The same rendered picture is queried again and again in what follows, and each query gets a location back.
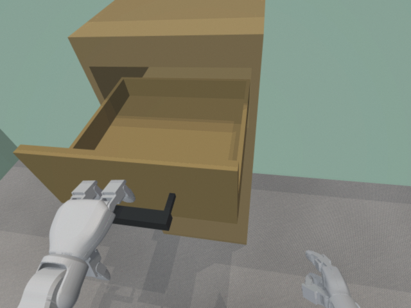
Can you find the robot right hand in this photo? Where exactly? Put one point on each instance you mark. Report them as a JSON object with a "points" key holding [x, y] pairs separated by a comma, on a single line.
{"points": [[318, 289]]}

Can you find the robot left forearm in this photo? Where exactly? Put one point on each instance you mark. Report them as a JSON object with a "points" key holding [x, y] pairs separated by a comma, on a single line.
{"points": [[56, 284]]}

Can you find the robot left hand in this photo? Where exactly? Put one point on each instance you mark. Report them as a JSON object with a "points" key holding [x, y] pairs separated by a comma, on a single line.
{"points": [[82, 222]]}

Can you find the handle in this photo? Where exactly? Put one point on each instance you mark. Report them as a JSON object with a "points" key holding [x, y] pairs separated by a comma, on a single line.
{"points": [[146, 218]]}

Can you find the cabinet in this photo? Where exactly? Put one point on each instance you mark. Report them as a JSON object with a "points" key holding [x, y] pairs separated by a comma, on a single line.
{"points": [[217, 39]]}

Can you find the robot right forearm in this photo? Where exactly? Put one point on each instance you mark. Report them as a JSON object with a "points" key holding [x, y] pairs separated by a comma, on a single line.
{"points": [[342, 301]]}

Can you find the drawer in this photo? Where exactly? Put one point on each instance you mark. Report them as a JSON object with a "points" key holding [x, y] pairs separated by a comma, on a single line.
{"points": [[162, 135]]}

